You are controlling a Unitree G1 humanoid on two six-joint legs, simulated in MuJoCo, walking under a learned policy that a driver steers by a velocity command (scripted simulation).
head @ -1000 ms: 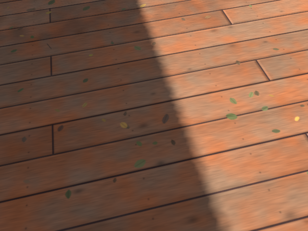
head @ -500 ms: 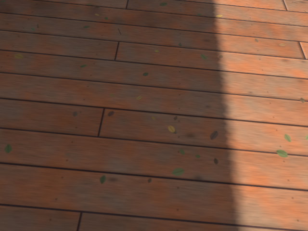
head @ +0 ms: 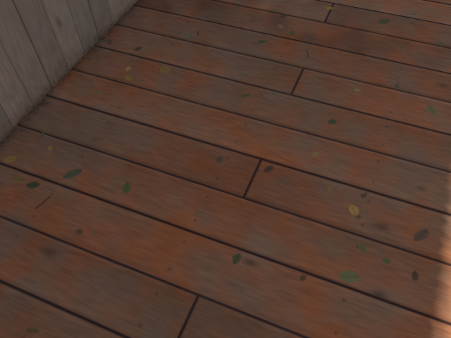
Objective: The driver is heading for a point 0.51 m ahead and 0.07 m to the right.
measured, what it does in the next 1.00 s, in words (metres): walks ahead: left foot, then right foot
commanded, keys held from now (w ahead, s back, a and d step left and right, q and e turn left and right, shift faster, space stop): w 0.68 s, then no key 0.32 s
